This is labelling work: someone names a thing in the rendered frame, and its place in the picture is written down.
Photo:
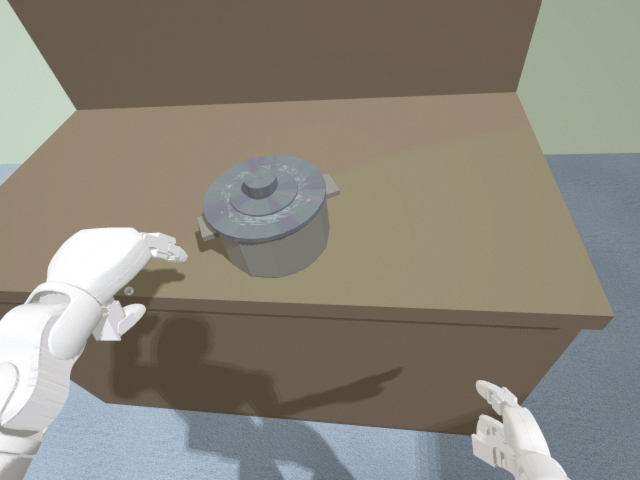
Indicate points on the robot right hand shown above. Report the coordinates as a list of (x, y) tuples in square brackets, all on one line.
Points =
[(502, 444)]

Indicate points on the robot left hand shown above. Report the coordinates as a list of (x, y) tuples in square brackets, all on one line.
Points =
[(102, 261)]

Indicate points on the table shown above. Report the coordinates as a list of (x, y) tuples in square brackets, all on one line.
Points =
[(451, 256)]

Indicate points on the knob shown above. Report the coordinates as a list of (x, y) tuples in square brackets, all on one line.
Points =
[(261, 182)]

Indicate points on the lid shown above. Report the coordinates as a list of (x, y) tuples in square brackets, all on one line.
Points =
[(235, 214)]

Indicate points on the robot right forearm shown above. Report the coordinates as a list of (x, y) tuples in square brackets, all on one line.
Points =
[(536, 466)]

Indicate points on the pot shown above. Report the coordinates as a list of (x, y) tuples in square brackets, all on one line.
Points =
[(283, 256)]

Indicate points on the robot left forearm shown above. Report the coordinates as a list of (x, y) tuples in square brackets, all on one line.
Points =
[(40, 341)]

